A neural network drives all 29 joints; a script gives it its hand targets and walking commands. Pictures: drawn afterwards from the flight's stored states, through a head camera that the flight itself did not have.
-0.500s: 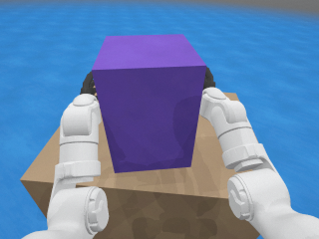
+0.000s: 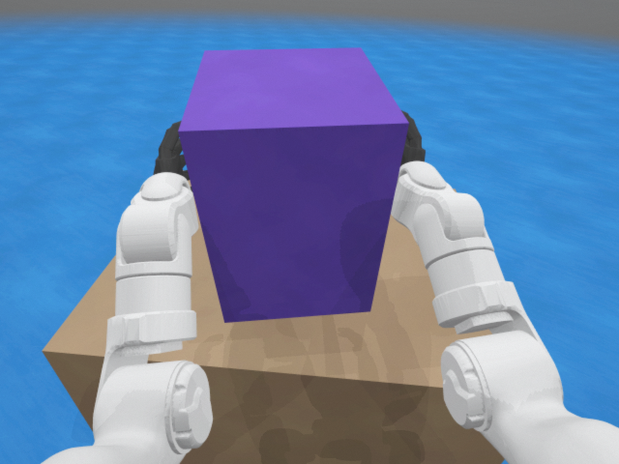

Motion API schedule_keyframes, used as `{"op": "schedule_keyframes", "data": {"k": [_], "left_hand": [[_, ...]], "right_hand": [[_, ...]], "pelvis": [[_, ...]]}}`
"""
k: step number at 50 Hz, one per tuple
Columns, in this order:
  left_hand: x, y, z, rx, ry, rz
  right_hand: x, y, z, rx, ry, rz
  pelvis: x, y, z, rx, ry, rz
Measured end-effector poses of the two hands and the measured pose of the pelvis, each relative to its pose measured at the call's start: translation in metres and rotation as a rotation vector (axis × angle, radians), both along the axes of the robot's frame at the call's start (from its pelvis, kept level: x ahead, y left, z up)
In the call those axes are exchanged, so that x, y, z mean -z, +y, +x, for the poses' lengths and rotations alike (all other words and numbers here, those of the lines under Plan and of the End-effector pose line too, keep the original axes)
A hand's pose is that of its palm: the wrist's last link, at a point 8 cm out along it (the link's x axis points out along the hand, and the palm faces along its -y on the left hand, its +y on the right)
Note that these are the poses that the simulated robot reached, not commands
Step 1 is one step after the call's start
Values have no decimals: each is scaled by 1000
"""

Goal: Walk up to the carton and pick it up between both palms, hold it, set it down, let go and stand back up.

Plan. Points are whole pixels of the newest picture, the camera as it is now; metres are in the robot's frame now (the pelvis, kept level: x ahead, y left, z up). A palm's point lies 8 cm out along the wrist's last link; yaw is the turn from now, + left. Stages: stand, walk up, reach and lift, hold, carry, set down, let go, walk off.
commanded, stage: hold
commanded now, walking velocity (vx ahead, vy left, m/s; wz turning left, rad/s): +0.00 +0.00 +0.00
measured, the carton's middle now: (291, 187) +0.37 +0.00 +0.24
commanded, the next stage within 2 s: none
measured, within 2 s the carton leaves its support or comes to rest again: neither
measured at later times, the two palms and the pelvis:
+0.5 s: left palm (173, 196) +0.38 +0.15 +0.23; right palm (392, 182) +0.38 -0.13 +0.24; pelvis +0.01 -0.01 +0.00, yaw +1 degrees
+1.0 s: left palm (167, 192) +0.37 +0.15 +0.24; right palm (396, 176) +0.36 -0.13 +0.25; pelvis +0.02 +0.01 +0.00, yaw +0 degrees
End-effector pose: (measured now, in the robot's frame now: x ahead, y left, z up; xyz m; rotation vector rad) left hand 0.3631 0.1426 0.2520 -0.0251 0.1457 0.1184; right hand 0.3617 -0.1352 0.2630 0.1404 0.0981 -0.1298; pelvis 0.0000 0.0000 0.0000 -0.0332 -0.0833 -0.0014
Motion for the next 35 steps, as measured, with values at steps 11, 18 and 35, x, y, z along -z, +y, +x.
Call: {"op": "schedule_keyframes", "data": {"k": [11,18,35], "left_hand": [[12,3,12,-7,58,53],[16,6,8,-5,64,-21],[14,5,13,20,58,-2]], "right_hand": [[19,3,13,-11,59,-20],[12,6,11,-10,74,-13],[6,6,11,9,77,-27]], "pelvis": [[0,-5,-2,-9,50,4],[-1,-6,3,-23,-4,4],[-1,2,15,-17,-35,0]]}}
